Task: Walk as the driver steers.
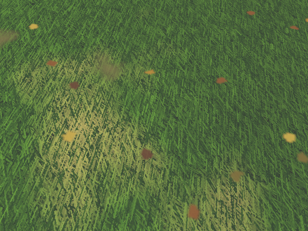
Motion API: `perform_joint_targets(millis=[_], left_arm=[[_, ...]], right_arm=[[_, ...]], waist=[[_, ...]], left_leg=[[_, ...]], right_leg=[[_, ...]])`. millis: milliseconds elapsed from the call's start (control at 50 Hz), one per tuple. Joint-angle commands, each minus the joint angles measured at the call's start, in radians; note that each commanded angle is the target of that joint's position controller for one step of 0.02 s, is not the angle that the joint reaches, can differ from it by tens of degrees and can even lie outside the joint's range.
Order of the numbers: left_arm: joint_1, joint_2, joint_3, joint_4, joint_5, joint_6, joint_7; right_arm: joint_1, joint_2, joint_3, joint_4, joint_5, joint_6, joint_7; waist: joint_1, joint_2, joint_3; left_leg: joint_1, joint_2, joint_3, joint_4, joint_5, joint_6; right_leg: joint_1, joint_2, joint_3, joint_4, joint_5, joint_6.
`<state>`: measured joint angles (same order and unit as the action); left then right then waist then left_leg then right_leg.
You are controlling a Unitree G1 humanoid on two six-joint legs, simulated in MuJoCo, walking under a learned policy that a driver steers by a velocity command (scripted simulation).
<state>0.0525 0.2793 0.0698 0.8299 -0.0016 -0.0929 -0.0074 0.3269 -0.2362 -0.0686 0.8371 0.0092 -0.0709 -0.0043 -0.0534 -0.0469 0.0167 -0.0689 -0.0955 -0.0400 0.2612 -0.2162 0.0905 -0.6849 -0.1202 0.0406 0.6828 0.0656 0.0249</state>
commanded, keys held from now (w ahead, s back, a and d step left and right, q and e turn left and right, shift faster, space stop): w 0.22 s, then w+e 0.78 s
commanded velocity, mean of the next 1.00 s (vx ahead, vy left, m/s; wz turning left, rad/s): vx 0.50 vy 0.00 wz -0.29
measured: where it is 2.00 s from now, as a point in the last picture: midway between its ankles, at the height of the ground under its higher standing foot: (215, 123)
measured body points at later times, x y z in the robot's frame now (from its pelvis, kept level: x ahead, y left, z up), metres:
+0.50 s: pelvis +0.29 -0.06 +0.00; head +0.32 -0.07 +0.45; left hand +0.33 +0.22 -0.13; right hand +0.47 -0.32 -0.10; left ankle +0.44 +0.12 -0.69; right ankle +0.27 -0.14 -0.75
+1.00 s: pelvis +0.56 -0.04 +0.00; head +0.58 -0.05 +0.45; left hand +0.82 +0.14 -0.10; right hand +0.48 -0.33 -0.12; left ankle +0.54 +0.08 -0.75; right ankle +0.62 -0.24 -0.68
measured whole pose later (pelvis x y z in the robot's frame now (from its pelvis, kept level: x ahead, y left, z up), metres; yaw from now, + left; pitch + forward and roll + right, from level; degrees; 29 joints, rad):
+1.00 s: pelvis +0.56 -0.04 +0.00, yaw -22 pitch +2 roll +2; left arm 0.16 0.31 0.08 0.69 -0.02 -0.02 -0.02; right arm 0.32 -0.28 -0.08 0.87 -0.01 -0.09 0.00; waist -0.07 -0.05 0.02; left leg -0.05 0.00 0.16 0.26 -0.23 0.01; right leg -0.71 -0.11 0.05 0.88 -0.09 0.00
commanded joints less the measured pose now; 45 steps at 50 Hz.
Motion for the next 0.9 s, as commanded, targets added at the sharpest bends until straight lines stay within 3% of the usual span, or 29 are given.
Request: perform_joint_targets(millis=[20, 80, 120, 160, 180, 200, 220, 240, 260, 280, 300, 320, 340, 380, 420, 480, 580, 620, 660, 680, 700, 720, 740, 760, 800, 840, 900], left_arm=[[-0.131, 0.046, -0.001, -0.083, -0.009, -0.016, -0.013], [-0.181, 0.058, -0.003, -0.111, -0.010, -0.026, -0.031], [-0.162, 0.072, -0.001, -0.116, -0.011, -0.032, -0.041], [-0.053, 0.111, 0.015, -0.091, -0.008, -0.035, -0.040], [0.092, 0.149, 0.034, -0.050, -0.004, -0.035, -0.035], [0.277, 0.203, 0.047, -0.016, 0.011, -0.033, -0.027], [0.375, 0.267, 0.066, 0.016, 0.012, -0.026, -0.029], [0.376, 0.177, 0.039, 0.025, -0.014, -0.020, -0.032], [0.288, 0.142, 0.026, 0.010, -0.022, -0.016, -0.028], [0.216, 0.125, 0.020, -0.012, -0.011, -0.010, -0.026], [0.168, 0.110, 0.014, -0.021, -0.001, -0.007, -0.027], [0.151, 0.094, 0.006, -0.027, 0.010, -0.010, -0.026], [0.149, 0.093, 0.005, -0.027, 0.010, -0.009, -0.027], [0.162, 0.113, 0.011, -0.022, -0.004, -0.013, -0.021], [0.181, 0.146, 0.023, -0.019, -0.010, -0.010, -0.006], [0.221, 0.163, 0.031, -0.014, -0.018, 0.000, 0.007], [0.313, 0.161, 0.034, 0.001, -0.030, 0.025, 0.017], [0.307, 0.169, 0.038, -0.007, -0.027, 0.033, 0.022], [0.290, 0.132, 0.028, -0.023, -0.020, 0.038, 0.023], [0.273, 0.073, 0.006, -0.047, -0.008, 0.034, 0.019], [0.387, -0.002, -0.016, -0.083, -0.021, 0.018, 0.019], [0.388, 0.077, -0.004, -0.081, -0.039, 0.012, 0.019], [0.314, 0.150, 0.017, -0.088, -0.041, 0.016, 0.019], [0.265, 0.148, 0.020, -0.096, -0.034, 0.023, 0.020], [0.237, 0.121, 0.026, -0.115, -0.025, 0.037, 0.013], [0.232, 0.081, 0.020, -0.131, -0.030, 0.053, 0.005], [0.185, 0.061, 0.015, -0.168, -0.022, 0.066, 0.000]], right_arm=[[0.044, -0.167, -0.038, -0.024, 0.003, -0.013, -0.006], [0.088, -0.170, -0.040, 0.004, 0.005, -0.001, -0.010], [0.091, -0.179, -0.043, 0.013, 0.005, 0.009, -0.015], [0.059, -0.200, -0.047, 0.007, 0.004, 0.016, -0.018], [0.036, -0.193, -0.040, 0.001, 0.003, 0.019, -0.016], [0.031, -0.160, -0.024, -0.019, -0.010, 0.019, -0.016], [0.183, -0.046, 0.007, -0.019, -0.001, -0.001, -0.005], [0.130, -0.122, -0.002, -0.010, 0.007, -0.021, 0.000], [0.025, -0.175, -0.016, -0.046, 0.023, -0.035, 0.005], [-0.049, -0.170, -0.012, -0.066, 0.020, -0.044, 0.003], [-0.083, -0.162, -0.016, -0.074, 0.003, -0.047, 0.000], [-0.068, -0.155, -0.021, -0.076, -0.007, -0.042, -0.003], [-0.050, -0.137, -0.019, -0.076, -0.011, -0.035, -0.004], [-0.050, -0.111, -0.014, -0.084, -0.015, -0.022, -0.009], [-0.127, -0.100, -0.007, -0.111, -0.019, -0.018, -0.013], [-0.243, -0.085, 0.002, -0.137, -0.014, -0.024, -0.008], [-0.368, -0.111, -0.001, -0.176, 0.005, -0.044, 0.012], [-0.348, -0.141, -0.011, -0.176, 0.008, -0.054, 0.017], [-0.206, -0.181, -0.032, -0.140, 0.002, -0.062, 0.011], [-0.054, -0.235, -0.049, -0.123, -0.016, -0.066, 0.002], [0.050, -0.326, -0.073, -0.097, -0.027, -0.050, -0.001], [0.063, -0.261, -0.060, -0.090, -0.015, -0.043, 0.005], [0.012, -0.187, -0.038, -0.105, -0.011, -0.042, 0.004], [-0.043, -0.159, -0.027, -0.110, -0.014, -0.039, 0.004], [-0.118, -0.116, -0.012, -0.103, -0.022, -0.035, 0.006], [-0.132, -0.123, -0.017, -0.092, -0.020, -0.042, 0.006], [-0.120, -0.161, -0.032, -0.071, -0.019, -0.049, 0.002]], waist=[[-0.030, 0.115, 0.041], [-0.042, 0.115, 0.060], [-0.020, 0.130, 0.048], [0.046, 0.162, -0.026], [0.121, 0.150, -0.119], [0.190, 0.078, -0.265], [0.136, -0.208, -0.413], [0.168, -0.186, -0.410], [0.162, -0.121, -0.236], [0.139, -0.021, -0.144], [0.108, 0.023, -0.069], [0.072, 0.010, -0.057], [0.053, -0.007, -0.058], [0.037, -0.021, -0.048], [0.048, -0.016, -0.027], [0.085, -0.020, -0.007], [0.125, -0.038, -0.003], [0.100, -0.057, -0.013], [0.022, -0.060, -0.075], [-0.049, 0.018, -0.196], [-0.021, 0.306, -0.337], [-0.028, 0.337, -0.325], [-0.042, 0.226, -0.199], [-0.025, 0.165, -0.127], [0.022, 0.172, -0.038], [0.040, 0.174, -0.015], [0.044, 0.128, -0.004]], left_leg=[[-0.046, 0.250, -0.114, -0.094, 0.213, 0.123], [0.092, 0.304, -0.140, -0.034, 0.288, 0.120], [0.155, 0.329, -0.149, 0.015, 0.389, 0.102], [0.166, 0.310, -0.127, 0.136, 0.702, 0.077], [0.120, 0.261, -0.087, 0.297, 0.803, 0.052], [-0.075, 0.207, -0.056, 0.573, 0.580, 0.021], [-0.482, 0.024, -0.022, 0.968, -0.091, -0.061], [-0.617, 0.033, -0.122, 1.077, -0.345, -0.054], [-0.704, 0.096, -0.098, 1.101, -0.280, -0.049], [-0.685, 0.143, -0.064, 1.052, -0.194, -0.045], [-0.654, 0.172, -0.046, 0.977, -0.143, -0.051], [-0.591, 0.197, -0.051, 0.924, -0.112, -0.054], [-0.552, 0.202, -0.048, 0.881, -0.103, -0.063], [-0.530, 0.208, -0.031, 0.773, -0.092, -0.089], [-0.537, 0.201, -0.018, 0.634, 0.004, -0.116], [-0.475, 0.163, -0.011, 0.411, 0.206, -0.131], [-0.406, 0.117, -0.027, 0.239, 0.255, -0.133], [-0.347, 0.114, -0.032, 0.202, 0.192, -0.116], [-0.134, 0.126, -0.020, 0.156, 0.147, -0.071], [0.100, 0.269, -0.147, 0.179, 0.104, -0.009], [0.432, 0.504, -0.534, 0.123, -0.035, 0.137], [0.424, 0.540, -0.708, 0.060, -0.227, 0.168], [0.315, 0.492, -0.571, 0.043, -0.250, 0.126], [0.200, 0.448, -0.436, 0.028, -0.152, 0.096], [0.030, 0.383, -0.269, -0.030, 0.000, 0.077], [-0.040, 0.366, -0.171, -0.081, 0.081, 0.083], [-0.042, 0.379, -0.066, -0.114, 0.203, 0.105]], right_leg=[[0.058, 0.040, -0.034, -0.113, 0.106, -0.012], [-0.010, 0.054, -0.033, -0.168, 0.023, -0.042], [0.014, 0.066, -0.038, -0.196, -0.057, -0.070], [0.195, 0.122, -0.085, -0.204, -0.126, -0.107], [0.404, 0.133, -0.096, -0.212, -0.082, -0.140], [0.720, -0.021, 0.071, -0.164, -0.039, -0.207], [1.095, -0.258, 0.547, -0.241, -0.229, -0.377], [1.113, -0.255, 0.707, -0.360, -0.367, -0.370], [0.985, -0.218, 0.564, -0.378, -0.393, -0.320], [0.826, -0.174, 0.452, -0.400, -0.324, -0.295], [0.684, -0.140, 0.379, -0.424, -0.221, -0.288], [0.604, -0.113, 0.336, -0.447, -0.145, -0.284], [0.561, -0.097, 0.315, -0.468, -0.107, -0.291], [0.504, -0.082, 0.262, -0.502, -0.068, -0.304], [0.466, -0.066, 0.220, -0.524, -0.058, -0.298], [0.428, -0.018, 0.163, -0.518, -0.095, -0.252], [0.494, -0.042, 0.234, -0.434, -0.175, -0.228], [0.522, -0.060, 0.288, -0.374, -0.200, -0.210], [0.481, -0.004, 0.279, -0.236, -0.165, -0.167], [0.369, 0.063, 0.211, 0.016, -0.233, -0.128], [0.041, 0.195, 0.064, 0.346, -0.568, -0.067], [-0.110, 0.135, 0.093, 0.524, -0.666, -0.057], [-0.150, 0.094, 0.106, 0.583, -0.580, -0.058], [-0.129, 0.060, 0.079, 0.582, -0.501, -0.051], [-0.067, 0.010, 0.075, 0.510, -0.409, -0.042], [-0.029, -0.008, 0.056, 0.472, -0.370, -0.033], [-0.057, -0.016, 0.055, 0.376, -0.276, -0.013]])
Next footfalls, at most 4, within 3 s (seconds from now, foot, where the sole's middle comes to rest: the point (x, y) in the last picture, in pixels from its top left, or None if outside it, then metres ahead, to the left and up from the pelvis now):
0.20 right None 0.31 -0.14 -0.78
0.68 left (129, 210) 0.58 0.07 -0.78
1.18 right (202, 174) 0.74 -0.28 -0.78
1.70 left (191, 116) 1.11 -0.27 -0.78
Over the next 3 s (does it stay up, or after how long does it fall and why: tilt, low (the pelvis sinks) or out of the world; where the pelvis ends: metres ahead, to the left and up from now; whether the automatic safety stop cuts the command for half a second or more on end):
stays up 1.25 -0.50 -0.01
